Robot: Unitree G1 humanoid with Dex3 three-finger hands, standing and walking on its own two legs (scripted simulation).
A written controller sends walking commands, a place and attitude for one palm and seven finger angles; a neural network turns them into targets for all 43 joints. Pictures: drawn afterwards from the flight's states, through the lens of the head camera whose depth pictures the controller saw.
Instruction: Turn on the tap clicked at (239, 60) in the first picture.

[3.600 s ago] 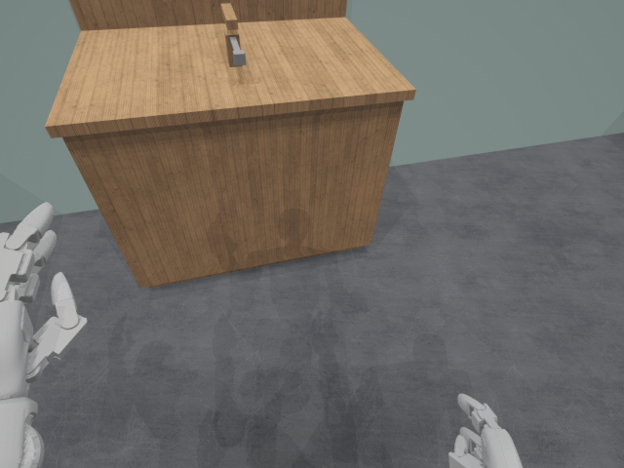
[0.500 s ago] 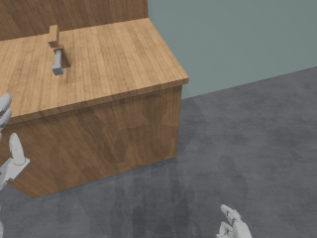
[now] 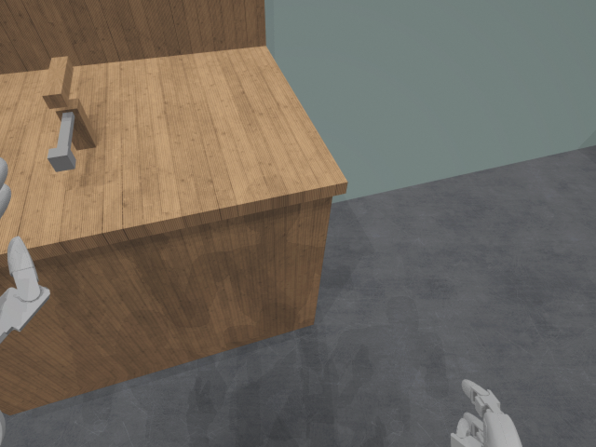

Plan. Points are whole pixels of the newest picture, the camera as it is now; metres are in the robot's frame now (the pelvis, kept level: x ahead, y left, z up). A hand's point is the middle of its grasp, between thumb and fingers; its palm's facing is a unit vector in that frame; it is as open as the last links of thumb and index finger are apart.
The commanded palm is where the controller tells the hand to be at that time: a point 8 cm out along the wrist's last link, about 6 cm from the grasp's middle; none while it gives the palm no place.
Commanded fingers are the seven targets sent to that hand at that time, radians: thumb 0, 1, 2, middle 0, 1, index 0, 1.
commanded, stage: take the last steps up to it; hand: left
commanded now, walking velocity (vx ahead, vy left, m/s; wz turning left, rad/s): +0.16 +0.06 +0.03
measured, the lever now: (62, 159) +0.49 +0.41 +0.09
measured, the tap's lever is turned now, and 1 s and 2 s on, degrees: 0 0 0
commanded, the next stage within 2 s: come to a stop and stand still in 0.26 s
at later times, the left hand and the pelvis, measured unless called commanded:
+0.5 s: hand (122, 244) +0.28 +0.21 +0.17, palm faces +0.45 -0.80 -0.39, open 7.4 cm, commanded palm +0.21 +0.25 +0.19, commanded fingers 0.00 0.90 0.90 -0.20 -0.30 -0.20 -0.30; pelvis +0.06 -0.03 +0.01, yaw +2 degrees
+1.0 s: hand (106, 260) +0.25 +0.21 +0.18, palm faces +0.40 -0.83 -0.39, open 7.4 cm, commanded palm +0.19 +0.25 +0.19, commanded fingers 0.00 0.90 0.90 -0.20 -0.30 -0.20 -0.30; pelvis +0.03 -0.03 +0.01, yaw +0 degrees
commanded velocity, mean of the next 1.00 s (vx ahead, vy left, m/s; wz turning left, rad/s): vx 0.02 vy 0.02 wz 0.00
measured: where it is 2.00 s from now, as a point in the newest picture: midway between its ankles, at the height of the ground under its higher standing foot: outside the picture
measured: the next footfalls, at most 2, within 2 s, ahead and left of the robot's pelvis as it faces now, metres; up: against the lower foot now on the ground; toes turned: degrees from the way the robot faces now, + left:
right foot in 0.32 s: +0.12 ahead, -0.13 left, +0.00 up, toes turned -6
left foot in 0.68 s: +0.14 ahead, +0.10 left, +0.00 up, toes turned +6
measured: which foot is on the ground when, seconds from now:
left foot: down 0.00-0.34, up 0.36-0.66, down 0.68-1.00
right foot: up 0.00-0.30, down 0.32-0.70, up 0.72-0.96, down 0.98-1.00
